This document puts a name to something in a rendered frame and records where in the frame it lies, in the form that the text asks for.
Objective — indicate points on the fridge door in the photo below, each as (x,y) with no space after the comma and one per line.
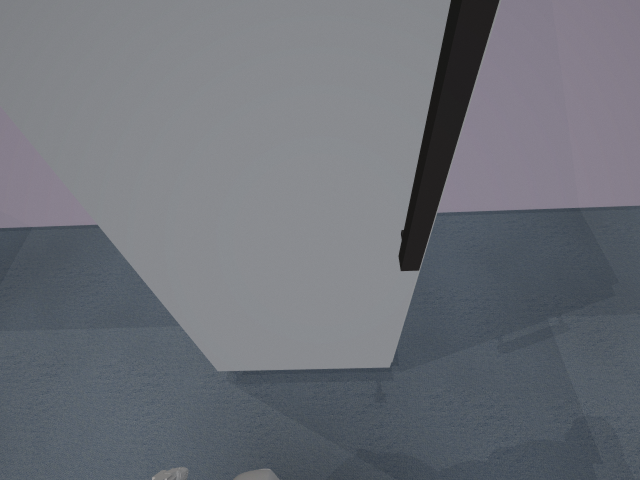
(252,160)

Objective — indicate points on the handle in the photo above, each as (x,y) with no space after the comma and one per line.
(466,34)

